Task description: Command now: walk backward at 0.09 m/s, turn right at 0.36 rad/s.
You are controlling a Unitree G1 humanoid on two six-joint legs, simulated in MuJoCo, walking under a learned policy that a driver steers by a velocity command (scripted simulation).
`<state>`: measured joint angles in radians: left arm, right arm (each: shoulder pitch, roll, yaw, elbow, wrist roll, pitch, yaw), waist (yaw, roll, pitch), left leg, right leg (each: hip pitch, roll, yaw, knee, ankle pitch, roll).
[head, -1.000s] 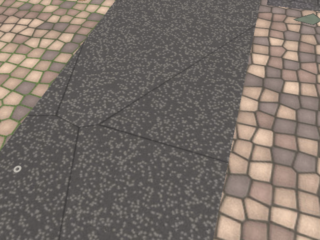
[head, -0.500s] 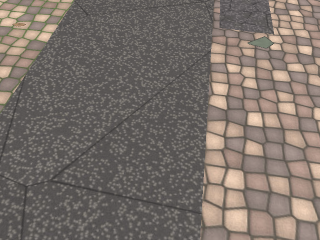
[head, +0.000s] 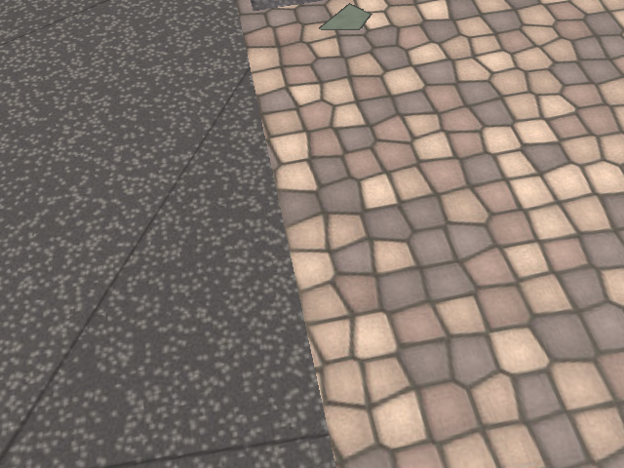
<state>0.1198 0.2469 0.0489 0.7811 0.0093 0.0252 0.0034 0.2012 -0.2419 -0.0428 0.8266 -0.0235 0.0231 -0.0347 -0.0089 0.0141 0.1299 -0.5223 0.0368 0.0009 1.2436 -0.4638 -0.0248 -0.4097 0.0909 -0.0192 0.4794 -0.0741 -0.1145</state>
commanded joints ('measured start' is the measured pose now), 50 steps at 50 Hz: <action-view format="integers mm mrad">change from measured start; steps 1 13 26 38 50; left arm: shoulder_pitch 33 24 -139 61 237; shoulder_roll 134 152 64 146 72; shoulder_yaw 28 33 21 31 4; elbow -50 13 -40 -40 97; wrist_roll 11 3 26 1 7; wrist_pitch -5 3 -40 -97 -144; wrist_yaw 5 21 -27 -2 -5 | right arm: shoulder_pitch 172 272 384 281 33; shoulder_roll -82 -58 -90 -163 -34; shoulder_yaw -25 -15 -36 -66 -25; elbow -9 67 131 88 -28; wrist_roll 1 1 14 17 -23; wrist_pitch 44 21 -86 -92 -66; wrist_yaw -6 39 32 23 81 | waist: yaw -22 -44 -54 81 -3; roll -62 -136 96 103 -110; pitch -270 -144 -22 -205 -81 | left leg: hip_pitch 75 347 531 368 -156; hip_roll -23 -74 132 39 2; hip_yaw -21 92 -372 -319 -58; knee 18 -576 -1138 -641 -234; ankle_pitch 42 -68 144 864 232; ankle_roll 3 112 225 146 75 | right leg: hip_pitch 139 50 -377 352 345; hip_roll -287 -309 -102 -46 -320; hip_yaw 224 221 12 1 152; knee -131 -389 397 -25 -317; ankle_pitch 582 -599 -29 -83 214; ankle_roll -138 -38 149 67 -81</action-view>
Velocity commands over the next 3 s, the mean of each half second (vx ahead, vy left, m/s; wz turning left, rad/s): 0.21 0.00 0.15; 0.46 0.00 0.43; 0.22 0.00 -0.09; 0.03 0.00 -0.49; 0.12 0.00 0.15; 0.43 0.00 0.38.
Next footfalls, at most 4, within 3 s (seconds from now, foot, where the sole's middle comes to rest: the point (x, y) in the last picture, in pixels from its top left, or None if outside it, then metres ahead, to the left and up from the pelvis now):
0.34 left None -0.01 0.10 -0.77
0.76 right None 0.32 -0.04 -0.77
1.20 left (220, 416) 0.50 0.25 -0.77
1.68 right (322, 421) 0.49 0.04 -0.77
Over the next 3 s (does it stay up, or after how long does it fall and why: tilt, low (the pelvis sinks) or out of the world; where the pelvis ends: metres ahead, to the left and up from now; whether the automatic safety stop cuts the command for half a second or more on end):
stays up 0.69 0.24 0.00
